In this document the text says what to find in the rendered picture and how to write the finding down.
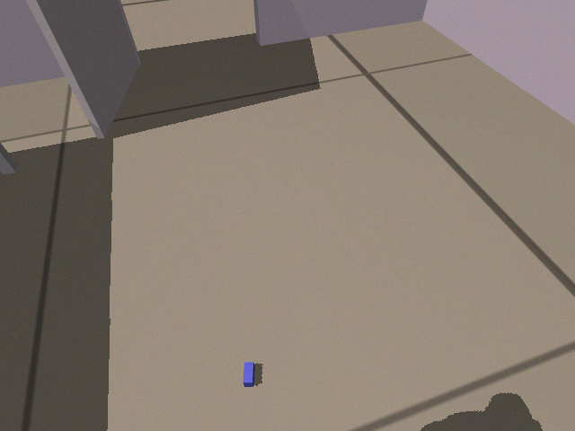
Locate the small box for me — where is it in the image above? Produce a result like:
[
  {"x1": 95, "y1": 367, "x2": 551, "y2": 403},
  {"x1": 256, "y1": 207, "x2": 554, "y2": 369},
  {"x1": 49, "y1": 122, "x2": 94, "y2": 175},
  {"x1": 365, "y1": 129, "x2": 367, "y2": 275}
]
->
[{"x1": 243, "y1": 362, "x2": 255, "y2": 387}]

